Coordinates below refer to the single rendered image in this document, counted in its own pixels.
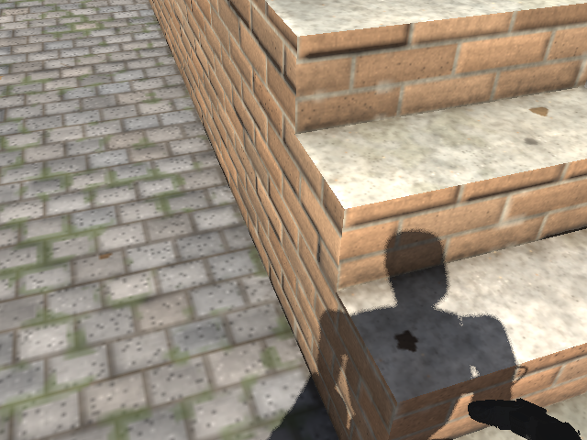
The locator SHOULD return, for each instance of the robot right hand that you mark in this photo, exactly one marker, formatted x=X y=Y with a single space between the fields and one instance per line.
x=522 y=418

